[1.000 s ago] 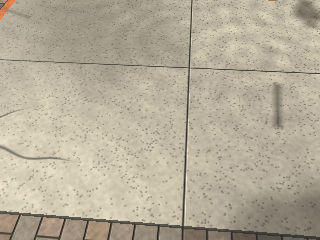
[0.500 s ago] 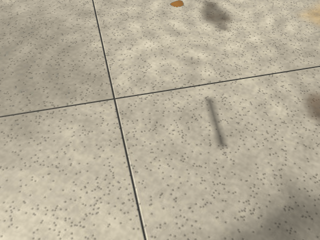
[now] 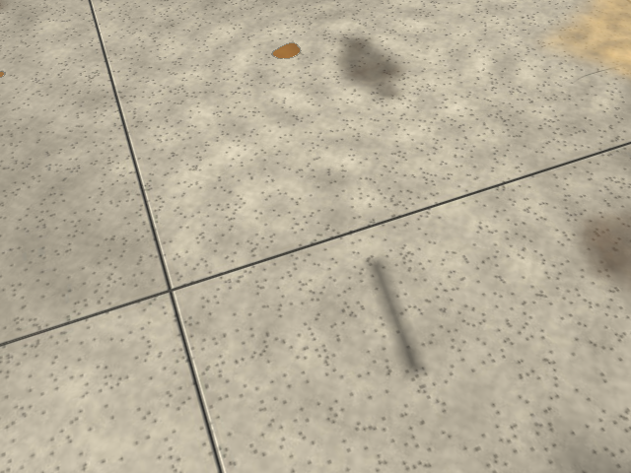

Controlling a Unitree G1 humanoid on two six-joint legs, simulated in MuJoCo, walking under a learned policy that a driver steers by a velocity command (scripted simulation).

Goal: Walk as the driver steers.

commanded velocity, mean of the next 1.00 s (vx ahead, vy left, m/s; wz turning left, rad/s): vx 0.27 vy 0.00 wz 0.26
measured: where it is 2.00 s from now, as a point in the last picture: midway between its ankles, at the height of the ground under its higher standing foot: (193, 412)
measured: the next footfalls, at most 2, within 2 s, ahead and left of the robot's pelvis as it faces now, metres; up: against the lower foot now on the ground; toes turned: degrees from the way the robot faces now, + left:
left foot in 0.32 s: +0.33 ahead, +0.11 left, +0.00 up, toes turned +4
right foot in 0.80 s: +0.28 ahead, -0.07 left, +0.00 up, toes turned +15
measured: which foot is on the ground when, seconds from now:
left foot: up 0.00-0.30, down 0.32-0.80, up 0.82-1.00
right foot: down 0.00-0.32, up 0.34-0.78, down 0.80-1.00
